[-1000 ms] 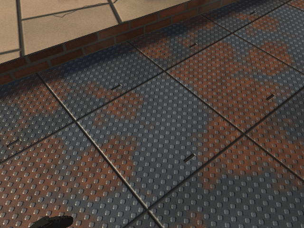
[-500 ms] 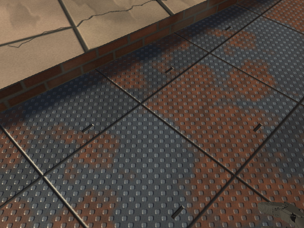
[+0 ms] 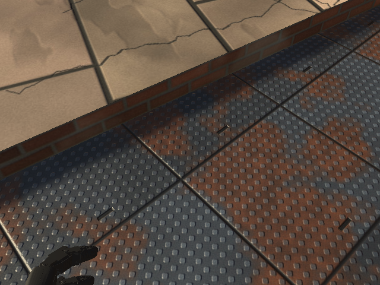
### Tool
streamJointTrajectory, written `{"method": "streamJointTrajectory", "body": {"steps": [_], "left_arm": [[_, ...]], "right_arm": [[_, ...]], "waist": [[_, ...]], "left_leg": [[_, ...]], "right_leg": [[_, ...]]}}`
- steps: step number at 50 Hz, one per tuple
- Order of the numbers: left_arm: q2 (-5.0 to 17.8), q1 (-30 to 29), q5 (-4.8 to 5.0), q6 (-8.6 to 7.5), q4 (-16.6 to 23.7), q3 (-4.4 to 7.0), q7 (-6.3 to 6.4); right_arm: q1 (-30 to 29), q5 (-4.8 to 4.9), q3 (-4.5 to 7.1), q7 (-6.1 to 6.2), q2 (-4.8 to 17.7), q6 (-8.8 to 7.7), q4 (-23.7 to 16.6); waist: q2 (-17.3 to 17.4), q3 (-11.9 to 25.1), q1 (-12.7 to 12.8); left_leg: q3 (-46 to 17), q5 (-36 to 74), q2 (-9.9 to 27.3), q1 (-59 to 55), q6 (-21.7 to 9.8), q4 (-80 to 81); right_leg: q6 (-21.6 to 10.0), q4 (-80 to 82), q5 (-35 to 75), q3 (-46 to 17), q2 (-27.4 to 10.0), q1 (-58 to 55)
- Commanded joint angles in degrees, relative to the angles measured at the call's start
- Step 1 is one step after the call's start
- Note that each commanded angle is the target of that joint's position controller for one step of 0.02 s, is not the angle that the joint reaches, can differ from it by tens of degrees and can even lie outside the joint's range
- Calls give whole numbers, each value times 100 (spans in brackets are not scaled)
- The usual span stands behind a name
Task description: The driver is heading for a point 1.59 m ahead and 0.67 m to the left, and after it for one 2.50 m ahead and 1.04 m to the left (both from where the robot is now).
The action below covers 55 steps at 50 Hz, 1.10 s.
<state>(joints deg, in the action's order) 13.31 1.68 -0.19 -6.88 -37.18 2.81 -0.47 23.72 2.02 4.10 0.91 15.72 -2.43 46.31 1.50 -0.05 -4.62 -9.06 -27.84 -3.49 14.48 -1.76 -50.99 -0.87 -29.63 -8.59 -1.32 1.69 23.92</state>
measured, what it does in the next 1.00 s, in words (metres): walks ahead, turning left: left foot, then right foot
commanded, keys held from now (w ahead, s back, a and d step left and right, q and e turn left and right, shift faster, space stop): w+q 0.34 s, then q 0.46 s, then no key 0.20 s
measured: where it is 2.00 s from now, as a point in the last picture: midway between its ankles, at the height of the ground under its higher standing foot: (126, 274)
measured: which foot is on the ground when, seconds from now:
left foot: up 0.00-0.42, down 0.44-0.90, up 0.92-1.00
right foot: down 0.00-0.44, up 0.46-0.88, down 0.90-1.00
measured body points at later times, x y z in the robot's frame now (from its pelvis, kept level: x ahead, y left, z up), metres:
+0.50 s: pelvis +0.23 +0.07 -0.01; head +0.29 +0.10 +0.43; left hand +0.20 +0.37 -0.14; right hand +0.53 -0.10 -0.08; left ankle +0.31 +0.18 -0.73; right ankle +0.12 -0.12 -0.64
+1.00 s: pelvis +0.36 +0.09 +0.00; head +0.39 +0.09 +0.45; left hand +0.35 +0.40 -0.08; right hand +0.66 -0.06 -0.09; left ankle +0.28 +0.17 -0.69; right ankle +0.46 +0.01 -0.73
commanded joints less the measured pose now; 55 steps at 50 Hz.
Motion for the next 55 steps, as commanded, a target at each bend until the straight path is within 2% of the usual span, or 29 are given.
{"method": "streamJointTrajectory", "body": {"steps": [1, 3, 6, 13, 17, 18, 20, 21, 22, 23, 24, 25, 26, 27, 28, 30, 33, 37, 43, 44, 45, 46, 47, 48, 49, 50, 51, 53, 55], "left_arm": [[807, 1474, -2, 80, -75, 300, 47], [573, 1047, -51, 97, -158, 212, 30], [682, 933, -18, 30, -293, 266, 15], [1122, 1127, 43, 78, -613, 383, 73], [1388, 1412, 159, 169, -785, 460, 78], [1464, 1353, 178, 215, -785, 480, 91], [1610, 1277, 243, 311, -747, 518, 152], [1485, 1323, 249, 313, -719, 465, 174], [1042, 1561, -35, 284, -562, 309, 154], [688, 1972, -119, 167, -290, 116, 94], [1254, 1602, 26, 98, -375, 228, 41], [1282, 1192, 159, 96, -219, 213, 39], [1199, 1141, 85, 135, -303, 202, 115], [1229, 1077, -11, 205, -309, 229, 188], [1248, 1114, -9, 303, -310, 245, 200], [1081, 1264, -55, 401, -334, 209, 223], [923, 1055, -88, 455, -269, 146, 262], [899, 514, -34, 529, -110, 117, 219], [950, 394, -1, 441, -2, 154, 113], [910, 549, -11, 401, -37, 161, 87], [1035, 601, -80, 373, -19, 191, 84], [1404, 543, -187, 397, 100, 245, 118], [1395, 610, -313, 447, -40, 250, 119], [1148, 672, -210, 435, 7, 203, 109], [1102, 689, -134, 441, -2, 200, 120], [1070, 587, -77, 461, 8, 185, 125], [1038, 462, -12, 483, 2, 170, 131], [916, 256, -29, 562, -24, 120, 121], [885, 287, -31, 635, -71, 127, 112]], "right_arm": [[-411, -13, 139, 24, 776, -95, -683], [-649, -71, 161, -20, 613, -30, -794], [-757, -52, 111, -82, 333, 79, -923], [-1775, -79, 0, -288, 231, 50, -1253], [-2314, -66, 19, -389, 362, 75, -1549], [-2293, -100, 57, -406, 441, 83, -1596], [-1507, -176, 235, -405, 739, 98, -1464], [-631, -180, 410, -340, 1055, 114, -1239], [-115, -160, 535, -193, 1592, 172, -1170], [-529, -255, 499, -194, 2010, 117, -1478], [-481, -245, 398, -237, 1555, 108, -1566], [-745, -210, 320, -246, 1295, 83, -1532], [-1013, -127, 279, -233, 1100, 78, -1490], [-1252, -103, 242, -187, 967, 100, -1515], [-1432, -167, 213, -162, 953, 135, -1576], [-1535, -269, 250, -125, 1053, 140, -1573], [-1477, -212, 280, -29, 1128, 184, -1484], [-1476, -150, 279, 80, 1124, 341, -1456], [-1434, -138, 206, 72, 954, 436, -1432], [-1501, -106, 165, 78, 870, 443, -1438], [-1322, -129, 112, 83, 707, 433, -1409], [-898, -266, 23, 78, 431, 409, -1396], [-826, -205, 72, 87, 625, 375, -1470], [-939, -247, 185, 101, 1075, 353, -1401], [-1100, -185, 261, 104, 1213, 383, -1336], [-1088, -167, 261, 125, 1094, 458, -1218], [-1111, -180, 236, 133, 990, 517, -1212], [-1097, -154, 110, 100, 588, 552, -1168], [-1272, -165, -6, 65, 311, 522, -1180]], "waist": [[-773, 578, 928], [-768, 61, 648], [-779, -89, 498], [-484, -228, 746], [-497, -400, 842], [-530, -400, 756], [-648, 136, 264], [-484, 624, -172], [647, 1198, -171], [1699, 2241, 334], [652, 2663, -102], [491, 1949, -8], [-78, 1241, 212], [-57, 957, 359], [64, 760, 533], [140, 789, 685], [184, 917, 657], [386, 862, 506], [718, 756, 456], [719, 724, 584], [519, 698, 552], [-649, 875, 245], [-1807, 677, 165], [-1444, 671, 409], [-1063, 622, 490], [-783, 564, 442], [-766, 475, 416], [-889, 441, 295], [-1204, 543, 425]], "left_leg": [[140, 271, 610, 3230, 85, -2112], [216, 759, 883, 2913, 112, -1735], [353, 1147, 1009, 2678, 183, -1350], [714, 2849, 944, 2329, 143, 666], [970, 2438, 821, 2249, -96, 1284], [1113, 2156, 685, 2065, -189, 1427], [1513, 1999, 156, 856, -421, 1771], [1461, 2724, -50, -531, -619, 2144], [-73, 4716, 1080, -2309, -1042, 1956], [-3193, 5423, 2641, -3603, -2430, 2532], [-2760, 5473, 2476, -3464, -2305, 2643], [-1928, 5313, 2197, -2840, -2112, 2628], [-1313, 5069, 1807, -1944, -1737, 2702], [-1060, 4869, 1610, -1274, -1562, 2825], [-880, 4951, 1456, -616, -1501, 2975], [-744, 5366, 1376, -41, -1538, 3062], [-700, 5269, 1253, 56, -1465, 2988], [-977, 3724, 1055, 130, -1203, 2961], [-1586, 3480, 1040, -279, -989, 2392], [-1571, 3341, 907, -204, -835, 2216], [-1454, 2718, 675, 63, -570, 1955], [-748, 840, 66, 579, -215, 938], [-88, -841, -417, 1377, 124, 285], [-124, -1025, -158, 1584, 366, -729], [-118, -782, -145, 1728, 468, -1289], [-123, -579, -106, 1743, 566, -1517], [-148, -368, -37, 1735, 637, -1511], [233, -100, 55, 1204, 713, -729], [598, 45, 183, 695, 742, 401]], "right_leg": [[-1118, 1244, -1040, -2726, -2206, -3229], [-981, 1593, -180, -1766, -1810, -2246], [-1011, 1978, 520, -961, -1687, -1727], [-843, 2069, 1244, 410, -1575, -1858], [-666, 1841, 1509, 711, -1794, -2431], [-589, 1501, 2442, 854, -1779, -2539], [-373, 75, 4585, 1134, -1591, -2559], [-132, -1163, 4358, 1274, -1332, -1982], [238, -3150, 827, 1293, -911, -303], [544, -5142, -3070, 413, 170, 1436], [474, -5403, -2805, -531, -207, 1536], [407, -5211, -2378, -385, -384, 1783], [416, -4668, -1987, -314, -618, 1750], [443, -4236, -1734, -311, -743, 1526], [458, -4068, -1608, -280, -738, 1136], [550, -3674, -1406, -184, -594, 774], [655, -2875, -982, -240, -437, 748], [661, -1952, -382, -376, -244, 587], [439, -472, -498, -397, -77, -62], [314, 267, 102, -320, -111, -526], [109, 705, 960, -582, -520, -1091], [-383, 715, 2498, -1594, -1653, -1752], [-1434, 882, 3094, -2702, -2409, -1743], [-1750, 957, 2825, -2942, -2512, -1718], [-1589, 857, 2598, -2532, -2242, -1758], [-1358, 790, 2371, -2118, -1954, -1704], [-1243, 789, 2237, -1900, -1843, -1619], [-1004, 826, 2166, -1215, -1377, -1314], [-947, 781, 2164, -908, -1162, -1358]]}}
Keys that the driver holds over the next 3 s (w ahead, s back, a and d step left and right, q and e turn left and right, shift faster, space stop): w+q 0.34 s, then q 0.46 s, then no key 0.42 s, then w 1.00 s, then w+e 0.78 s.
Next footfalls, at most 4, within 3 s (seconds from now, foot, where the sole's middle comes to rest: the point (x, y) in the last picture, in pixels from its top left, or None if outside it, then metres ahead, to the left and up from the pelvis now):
0.44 left None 0.35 0.19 -0.77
0.90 right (173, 282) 0.49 0.06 -0.77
1.22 left None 0.31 0.23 -0.77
1.92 left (76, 256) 0.61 0.40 -0.77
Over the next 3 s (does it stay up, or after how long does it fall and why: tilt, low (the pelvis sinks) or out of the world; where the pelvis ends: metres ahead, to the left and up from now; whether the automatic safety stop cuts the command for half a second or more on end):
stays up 1.03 0.55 0.02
